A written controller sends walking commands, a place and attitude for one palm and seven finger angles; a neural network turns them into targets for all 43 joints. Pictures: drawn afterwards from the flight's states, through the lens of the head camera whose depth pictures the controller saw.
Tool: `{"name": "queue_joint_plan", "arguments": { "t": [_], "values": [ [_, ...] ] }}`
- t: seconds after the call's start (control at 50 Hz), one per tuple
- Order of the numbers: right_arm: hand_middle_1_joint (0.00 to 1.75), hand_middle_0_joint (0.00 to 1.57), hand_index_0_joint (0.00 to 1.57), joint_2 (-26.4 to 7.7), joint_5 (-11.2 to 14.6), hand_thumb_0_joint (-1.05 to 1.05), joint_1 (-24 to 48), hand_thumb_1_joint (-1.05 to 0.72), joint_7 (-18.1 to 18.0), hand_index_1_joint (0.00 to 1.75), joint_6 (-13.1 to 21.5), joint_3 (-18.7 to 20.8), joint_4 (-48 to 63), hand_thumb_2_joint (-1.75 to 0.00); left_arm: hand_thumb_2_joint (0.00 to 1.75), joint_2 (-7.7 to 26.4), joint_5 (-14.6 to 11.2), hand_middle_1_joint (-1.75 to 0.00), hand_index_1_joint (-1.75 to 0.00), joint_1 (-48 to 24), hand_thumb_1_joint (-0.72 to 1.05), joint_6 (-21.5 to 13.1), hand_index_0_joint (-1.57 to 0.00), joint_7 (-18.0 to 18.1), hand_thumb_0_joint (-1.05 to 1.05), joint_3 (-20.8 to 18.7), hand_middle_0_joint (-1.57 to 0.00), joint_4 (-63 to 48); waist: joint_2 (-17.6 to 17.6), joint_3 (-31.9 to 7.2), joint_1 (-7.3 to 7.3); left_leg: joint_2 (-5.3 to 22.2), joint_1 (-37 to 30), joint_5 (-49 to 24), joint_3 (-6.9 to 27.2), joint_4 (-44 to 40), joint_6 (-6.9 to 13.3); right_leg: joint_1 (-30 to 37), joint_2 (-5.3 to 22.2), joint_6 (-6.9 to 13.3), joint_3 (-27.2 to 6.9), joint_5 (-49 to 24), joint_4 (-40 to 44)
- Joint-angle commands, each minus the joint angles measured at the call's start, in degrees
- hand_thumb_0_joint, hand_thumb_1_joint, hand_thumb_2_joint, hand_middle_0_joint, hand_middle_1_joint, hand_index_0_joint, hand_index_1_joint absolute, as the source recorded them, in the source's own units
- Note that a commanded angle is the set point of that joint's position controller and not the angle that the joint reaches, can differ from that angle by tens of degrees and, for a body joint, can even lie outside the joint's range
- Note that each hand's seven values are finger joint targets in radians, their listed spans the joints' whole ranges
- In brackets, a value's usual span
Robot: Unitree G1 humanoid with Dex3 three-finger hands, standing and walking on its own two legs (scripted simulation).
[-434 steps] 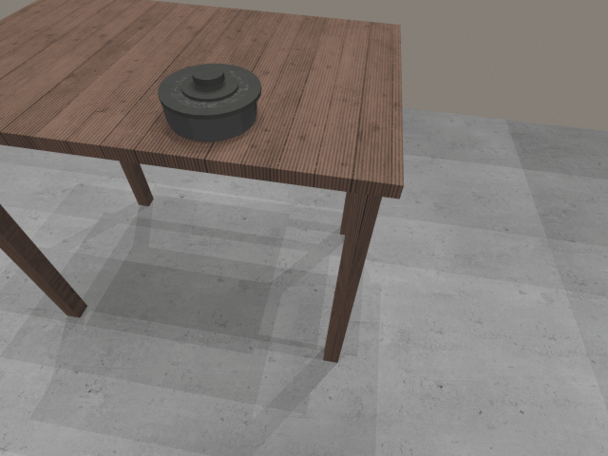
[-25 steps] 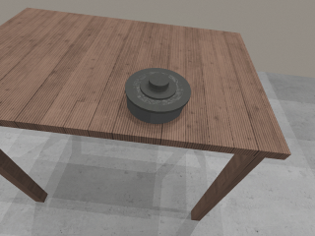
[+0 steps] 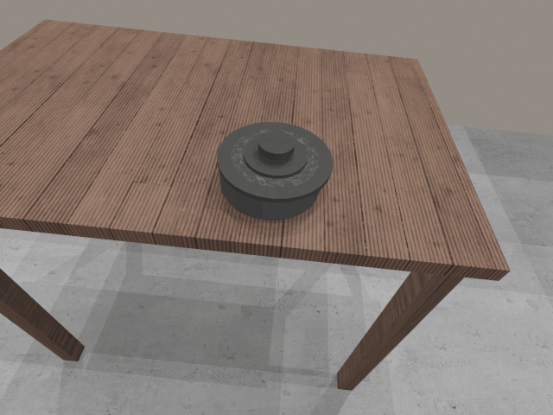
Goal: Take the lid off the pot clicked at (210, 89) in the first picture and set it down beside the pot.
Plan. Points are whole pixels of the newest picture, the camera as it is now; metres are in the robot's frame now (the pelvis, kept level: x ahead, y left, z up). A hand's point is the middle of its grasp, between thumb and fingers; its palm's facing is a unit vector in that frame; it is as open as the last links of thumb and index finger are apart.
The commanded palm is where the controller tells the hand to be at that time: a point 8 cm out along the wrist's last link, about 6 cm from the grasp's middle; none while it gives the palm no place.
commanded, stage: look again from close up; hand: left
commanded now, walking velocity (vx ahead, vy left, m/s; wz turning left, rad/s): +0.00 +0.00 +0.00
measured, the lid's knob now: (276, 145) +0.46 +0.04 +0.15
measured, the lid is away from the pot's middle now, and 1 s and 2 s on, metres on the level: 0.00 0.00 0.00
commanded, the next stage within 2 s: shuffle to correct the standing spot in 0.02 s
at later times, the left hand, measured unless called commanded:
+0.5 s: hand out of the picture +0.01 +0.14 -0.18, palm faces +0.02 -0.98 -0.19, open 7.3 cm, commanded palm none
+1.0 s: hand out of the picture +0.00 +0.10 -0.18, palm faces +0.06 -0.98 -0.18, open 7.3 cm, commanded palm none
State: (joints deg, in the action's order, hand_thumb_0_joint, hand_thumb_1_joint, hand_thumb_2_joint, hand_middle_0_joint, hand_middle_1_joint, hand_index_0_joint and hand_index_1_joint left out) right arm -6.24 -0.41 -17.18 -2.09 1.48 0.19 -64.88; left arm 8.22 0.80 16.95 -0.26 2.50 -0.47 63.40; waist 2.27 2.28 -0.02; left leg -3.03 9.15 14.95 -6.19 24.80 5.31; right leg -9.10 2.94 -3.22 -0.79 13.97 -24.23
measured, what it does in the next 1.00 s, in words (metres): steps on the spot: right foot, then left foot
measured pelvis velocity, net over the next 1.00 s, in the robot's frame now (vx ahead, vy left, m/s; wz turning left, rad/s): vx -0.02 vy -0.08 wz -0.01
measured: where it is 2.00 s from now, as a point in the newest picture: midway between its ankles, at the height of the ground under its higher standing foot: outside the picture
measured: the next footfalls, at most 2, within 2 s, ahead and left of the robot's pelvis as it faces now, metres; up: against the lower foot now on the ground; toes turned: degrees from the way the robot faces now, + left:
right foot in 0.58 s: +0.02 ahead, -0.17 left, +0.00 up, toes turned -3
left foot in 0.98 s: +0.02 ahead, +0.04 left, +0.00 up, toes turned -2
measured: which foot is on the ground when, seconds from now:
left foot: down 0.00-0.58, up 0.60-0.96, down 0.98-1.00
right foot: down 0.00-0.32, up 0.34-0.56, down 0.58-1.00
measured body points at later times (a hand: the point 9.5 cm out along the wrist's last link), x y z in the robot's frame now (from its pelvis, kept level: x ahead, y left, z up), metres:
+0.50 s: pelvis -0.01 -0.04 +0.00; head +0.02 -0.03 +0.45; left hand +0.01 +0.19 -0.16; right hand -0.03 -0.26 -0.16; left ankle -0.01 +0.05 -0.74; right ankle -0.03 -0.16 -0.72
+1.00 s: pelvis -0.02 -0.08 +0.00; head +0.00 -0.06 +0.45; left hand +0.00 +0.15 -0.17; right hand +0.05 -0.31 -0.15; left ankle -0.02 +0.04 -0.74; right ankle -0.02 -0.17 -0.74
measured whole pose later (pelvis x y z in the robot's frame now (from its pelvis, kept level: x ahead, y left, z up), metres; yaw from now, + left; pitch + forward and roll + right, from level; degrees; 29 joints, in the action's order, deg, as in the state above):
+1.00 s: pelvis -0.02 -0.08 +0.00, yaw -1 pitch +0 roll +0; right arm -8.7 0.0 -11.6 -1.5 0.0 1.6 -57.9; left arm 9.8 0.8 17.0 -0.3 1.9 -1.8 57.5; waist 1.9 1.9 -1.4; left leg 0.1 13.4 14.9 0.8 28.7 -0.3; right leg -13.4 -2.8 2.8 1.4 15.1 -28.3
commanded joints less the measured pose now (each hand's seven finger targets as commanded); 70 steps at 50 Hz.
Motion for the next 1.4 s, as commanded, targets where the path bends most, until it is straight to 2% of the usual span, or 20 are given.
{"name": "queue_joint_plan", "arguments": {
  "t": [0.0,0.14,0.26,0.4,0.48,0.52,0.56,0.58,0.62,0.72,0.86,0.94,0.96,0.98,1.0,1.02,1.08,1.2,1.32,1.38],
  "values": [
    [0.3,0.2,0.2,-5.7,0.0,0.0,-4.0,-0.9,-0.4,0.3,0.7,1.3,1.4,-0.9,0.9,3.9,-0.1,-0.3,-0.3,4.2,0.9,-0.5,-0.2,0.0,0.0,-0.5,-0.2,-1.4,-2.5,2.3,0.01,9.8,0.2,-9.9,9.8,-6.9,-2.3,-3.3,2.6,3.8,-1.3,-7.5,2.2],
    [0.3,0.2,0.2,-5.5,0.0,0.0,-4.0,-0.9,-0.5,0.3,0.8,1.3,1.1,-0.9,0.9,3.3,-0.1,-0.3,-0.3,4.5,0.9,-0.4,-0.2,0.0,0.0,-0.4,-0.2,-1.2,-2.1,2.5,0.34,10.3,-0.1,-9.0,10.5,-7.5,-2.5,-3.9,2.1,3.5,-1.1,-6.9,2.3],
    [0.3,0.2,0.2,-7.3,-0.3,0.0,-3.9,-0.9,-1.4,0.3,0.3,2.6,1.4,-0.9,0.9,3.4,0.2,-0.3,-0.3,3.8,0.9,0.9,-0.2,-0.5,0.0,-1.4,-0.2,-2.3,-6.7,1.9,1.01,14.3,-1.6,-14.3,13.4,-7.6,-1.4,-7.5,0.1,3.0,1.5,-2.8,-2.3],
    [0.3,0.2,0.2,-9.4,-1.5,0.0,-4.5,-0.9,-2.1,0.3,-0.1,3.9,3.7,-0.9,0.9,3.1,0.5,-0.3,-0.3,0.6,0.9,2.4,-0.2,-1.4,0.0,-3.4,-0.2,-7.1,-6.8,1.1,2.04,22.4,2.0,-21.1,18.9,-7.7,6.1,-14.9,-1.0,4.2,-0.6,14.1,-22.0],
    [0.3,0.2,0.2,-11.4,-1.6,0.0,-2.4,-0.9,-1.7,0.3,-0.6,4.8,5.0,-0.9,0.9,2.9,0.3,-0.3,-0.3,2.4,0.9,2.5,-0.2,-2.0,0.0,-3.8,-0.2,-8.3,-8.7,-1.6,0.74,19.9,4.4,-17.8,14.8,-4.6,3.0,-8.1,-1.9,4.2,1.3,7.4,-12.0],
    [0.3,0.2,0.2,-10.9,-1.1,0.0,-1.7,-0.9,-1.5,0.3,-1.0,5.0,5.9,-0.9,0.9,4.3,0.5,-0.3,-0.3,5.0,0.9,2.4,-0.2,-2.0,0.0,-4.1,-0.2,-8.5,-2.4,-0.6,-0.66,15.7,11.6,-8.6,11.0,1.7,-0.4,-0.5,-1.2,4.3,-0.2,-2.8,-0.3],
    [0.3,0.2,0.2,-6.2,-0.8,0.0,-1.8,-0.9,-1.1,0.3,-1.6,4.3,7.4,-0.9,0.9,9.4,0.8,-0.3,-0.3,5.6,0.9,2.3,-0.2,-1.4,0.0,-4.7,-0.2,-9.5,13.2,-0.4,-0.57,3.7,18.3,11.3,-0.2,16.9,-4.8,-0.1,10.7,10.6,-14.4,-9.1,6.3],
    [0.3,0.2,0.2,-5.9,-0.8,0.0,0.6,-0.9,-1.0,0.3,-2.3,4.1,8.0,-0.9,0.9,8.8,0.7,-0.3,-0.3,6.4,0.9,1.6,-0.2,-1.3,0.0,-4.3,-0.2,-9.8,11.1,-2.7,-2.08,3.2,17.7,18.7,2.7,25.6,-4.9,-2.4,12.7,14.0,-18.2,-2.8,9.2],
    [0.3,0.2,0.2,-5.4,-0.6,0.0,1.8,-0.9,-0.3,0.3,-2.4,3.7,7.7,-0.9,0.9,6.7,0.1,-0.3,-0.3,3.1,0.9,0.2,-0.2,-0.6,0.0,-3.4,-0.2,-9.8,5.4,-0.6,-0.72,4.7,18.5,15.0,7.0,29.6,-4.7,-4.1,12.1,15.0,-20.7,5.1,11.0],
    [0.3,0.2,0.2,-4.8,0.0,0.0,1.7,-0.9,0.4,0.3,-1.3,2.6,6.8,-0.9,0.9,8.3,0.3,-0.3,-0.3,3.3,0.9,-1.9,-0.2,-0.5,0.0,-3.1,-0.2,-9.4,0.2,0.3,-1.12,4.5,15.7,10.5,6.6,20.0,-6.2,-0.3,12.0,14.9,-17.9,-13.4,8.0],
    [0.3,0.2,0.2,-6.0,0.5,0.0,1.7,-0.9,0.3,0.3,-1.4,2.6,8.8,-0.9,0.9,11.0,0.2,-0.3,-0.3,3.1,0.9,-1.6,-0.2,0.0,0.0,-3.5,-0.2,-9.3,2.9,-3.0,-0.79,3.4,10.1,5.8,7.5,10.0,-6.5,2.1,12.8,13.9,-15.5,-30.1,3.4],
    [0.3,0.2,0.2,-6.6,0.4,0.0,0.0,-0.9,0.3,0.3,-0.8,2.6,8.3,-0.9,0.9,10.0,-0.1,-0.3,-0.3,0.6,0.9,-1.1,-0.2,-0.2,0.0,-3.1,-0.2,-9.8,1.5,-2.9,0.39,5.5,-0.3,-6.9,8.8,0.6,-5.1,-6.0,7.8,8.7,-10.2,-17.6,2.2],
    [0.3,0.2,0.2,-7.6,0.1,0.0,0.6,-0.9,0.3,0.3,-0.6,2.6,8.4,-0.9,0.9,9.1,0.0,-0.3,-0.3,1.1,0.9,-1.0,-0.2,-0.3,0.0,-2.9,-0.2,-9.9,-1.2,-3.3,-0.19,7.3,-1.5,-11.3,10.0,1.2,-4.2,-6.7,5.7,7.3,-8.5,-14.7,2.0],
    [0.3,0.2,0.2,-10.8,-0.3,0.0,5.8,-0.9,0.6,0.3,-0.5,2.8,12.1,-0.9,0.9,7.8,0.4,-0.3,-0.3,8.4,0.9,-2.7,-0.2,2.0,0.0,-2.5,-0.2,-5.7,-11.0,-3.5,-2.06,7.3,2.8,-3.5,5.9,10.3,-6.0,-1.7,8.6,4.8,-11.9,-26.8,2.8],
    [0.3,0.2,0.2,-6.9,0.3,0.0,5.4,-0.9,0.6,0.3,-1.6,2.3,12.0,-0.9,0.9,11.8,-0.4,-0.3,-0.3,5.2,0.9,-1.7,-0.2,1.7,0.0,-2.4,-0.2,-6.3,-11.0,-5.0,-0.88,4.4,5.2,-1.2,6.3,10.8,-6.8,-0.7,12.1,9.8,-14.6,-20.7,1.3],
    [0.3,0.2,0.2,-7.0,-0.4,0.0,3.5,-0.9,0.5,0.3,-2.1,2.2,12.9,-0.9,0.9,12.1,-0.4,-0.3,-0.3,2.0,0.9,-1.2,-0.2,1.5,0.0,-2.2,-0.2,-8.2,-8.4,-5.4,1.23,4.9,4.2,2.9,7.7,8.7,-6.0,-5.0,12.4,11.4,-15.0,-7.4,1.5],
    [0.3,0.2,0.2,-8.5,-0.6,0.0,2.3,-0.9,1.1,0.3,-2.1,2.4,13.4,-0.9,0.9,10.4,0.3,-0.3,-0.3,-2.1,0.9,-0.3,-0.2,1.0,0.0,-1.6,-0.2,-10.5,1.6,3.0,1.55,5.7,7.3,5.0,10.7,4.5,-3.9,-13.1,5.1,7.9,-8.4,11.2,2.1],
    [0.3,0.2,0.2,-11.0,-0.6,0.0,3.2,-0.9,0.8,0.3,-0.3,2.2,14.4,-0.9,0.9,7.9,0.3,-0.3,-0.3,0.6,0.9,0.4,-0.2,0.6,0.0,-1.2,-0.2,-10.3,-5.4,-1.7,-0.98,10.5,7.8,-3.5,18.8,-4.7,-0.6,-5.6,-0.7,5.2,0.3,1.7,-7.9],
    [0.3,0.2,0.2,-11.3,-0.5,0.0,2.2,-0.9,0.2,0.3,0.0,1.8,12.1,-0.9,0.9,8.1,-0.2,-0.3,-0.3,-0.5,0.9,0.5,-0.2,0.6,0.0,-0.9,-0.2,-9.7,-4.4,-2.1,-0.64,10.8,1.3,-18.3,17.8,-3.6,-0.8,-6.2,-0.2,4.7,-0.2,1.4,-6.3],
    [0.3,0.2,0.2,-11.3,-0.4,0.0,2.4,-0.9,0.1,0.3,-0.1,1.5,10.8,-0.9,0.9,8.3,-0.3,-0.3,-0.3,-0.3,0.9,0.7,-0.2,0.6,0.0,-0.7,-0.2,-8.9,-4.2,-0.1,-0.62,10.3,2.3,-14.9,17.3,-4.7,-1.6,-5.2,0.4,4.6,-0.9,1.0,-4.7]
  ]
}}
